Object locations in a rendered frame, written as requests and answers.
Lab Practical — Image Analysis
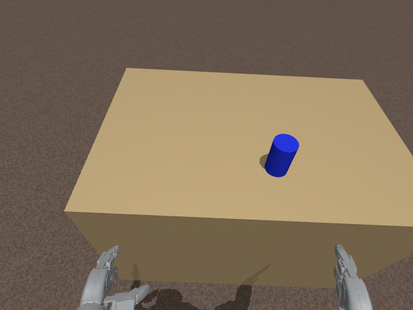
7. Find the left robot hand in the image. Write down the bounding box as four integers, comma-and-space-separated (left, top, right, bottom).
79, 245, 150, 310

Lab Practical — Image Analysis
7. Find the right robot hand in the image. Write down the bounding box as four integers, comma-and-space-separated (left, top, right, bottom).
334, 244, 373, 310

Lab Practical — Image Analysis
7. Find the can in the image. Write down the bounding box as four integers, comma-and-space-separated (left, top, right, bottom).
265, 134, 299, 177

